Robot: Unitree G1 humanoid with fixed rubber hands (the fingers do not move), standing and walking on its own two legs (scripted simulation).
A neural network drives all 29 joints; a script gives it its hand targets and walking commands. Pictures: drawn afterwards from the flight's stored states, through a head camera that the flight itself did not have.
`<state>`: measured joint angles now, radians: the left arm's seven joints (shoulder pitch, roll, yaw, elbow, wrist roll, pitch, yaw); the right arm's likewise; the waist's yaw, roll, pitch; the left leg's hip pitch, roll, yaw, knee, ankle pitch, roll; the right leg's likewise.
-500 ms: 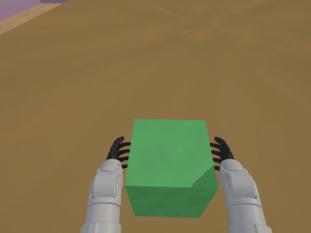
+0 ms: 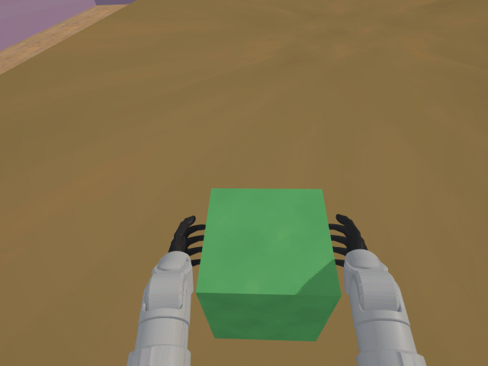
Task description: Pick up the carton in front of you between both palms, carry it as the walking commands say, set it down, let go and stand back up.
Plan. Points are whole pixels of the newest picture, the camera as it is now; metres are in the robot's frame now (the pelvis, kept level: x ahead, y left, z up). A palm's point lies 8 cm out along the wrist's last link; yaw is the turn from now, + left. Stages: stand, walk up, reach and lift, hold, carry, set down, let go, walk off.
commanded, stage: hold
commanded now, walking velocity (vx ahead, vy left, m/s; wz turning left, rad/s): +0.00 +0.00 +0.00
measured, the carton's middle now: (265, 267) +0.32 +0.01 -0.05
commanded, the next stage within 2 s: set down in 0.58 s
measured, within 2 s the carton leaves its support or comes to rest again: neither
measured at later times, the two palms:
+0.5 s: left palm (189, 255) +0.29 +0.13 +0.05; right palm (366, 248) +0.30 -0.16 +0.04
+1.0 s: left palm (207, 246) +0.35 +0.12 -0.02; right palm (357, 249) +0.34 -0.17 -0.03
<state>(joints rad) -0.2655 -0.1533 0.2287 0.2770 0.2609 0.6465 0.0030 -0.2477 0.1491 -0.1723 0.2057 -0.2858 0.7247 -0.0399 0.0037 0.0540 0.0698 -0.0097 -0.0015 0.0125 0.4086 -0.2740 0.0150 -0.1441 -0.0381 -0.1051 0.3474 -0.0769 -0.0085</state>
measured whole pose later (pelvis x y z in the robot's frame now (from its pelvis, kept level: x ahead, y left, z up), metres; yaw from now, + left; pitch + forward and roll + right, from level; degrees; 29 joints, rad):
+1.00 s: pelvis -0.01 -0.01 -0.02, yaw +2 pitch +3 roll +0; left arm -0.60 -0.24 0.53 0.55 0.46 0.38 -0.01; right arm -0.59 0.17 -0.50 0.51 -0.46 0.44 0.06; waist -0.04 0.07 0.15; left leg -0.34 -0.01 -0.03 0.64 -0.34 0.00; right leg -0.47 -0.03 -0.06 0.57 -0.15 -0.02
